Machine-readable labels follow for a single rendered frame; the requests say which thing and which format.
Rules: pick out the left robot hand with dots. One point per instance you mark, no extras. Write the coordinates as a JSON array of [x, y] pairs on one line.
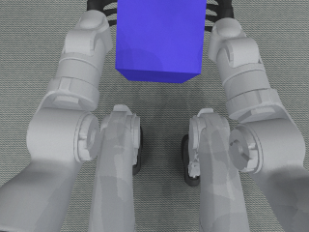
[[98, 5]]

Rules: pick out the left robot forearm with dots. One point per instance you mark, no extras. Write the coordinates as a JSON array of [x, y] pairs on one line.
[[75, 85]]

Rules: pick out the right robot hand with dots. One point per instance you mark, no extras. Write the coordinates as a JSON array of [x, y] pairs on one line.
[[224, 9]]

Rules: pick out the robot right shin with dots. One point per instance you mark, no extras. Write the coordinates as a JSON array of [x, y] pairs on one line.
[[194, 164]]

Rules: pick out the robot left upper arm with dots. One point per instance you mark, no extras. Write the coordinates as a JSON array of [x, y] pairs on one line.
[[59, 141]]

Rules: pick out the left robot foot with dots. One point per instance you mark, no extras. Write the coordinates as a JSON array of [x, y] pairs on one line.
[[136, 167]]

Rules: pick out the carton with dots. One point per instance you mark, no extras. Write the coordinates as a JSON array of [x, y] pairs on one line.
[[160, 40]]

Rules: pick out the right robot forearm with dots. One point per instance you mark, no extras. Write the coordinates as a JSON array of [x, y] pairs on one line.
[[243, 75]]

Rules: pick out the robot right upper arm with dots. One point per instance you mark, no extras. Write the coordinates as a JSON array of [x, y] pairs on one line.
[[272, 152]]

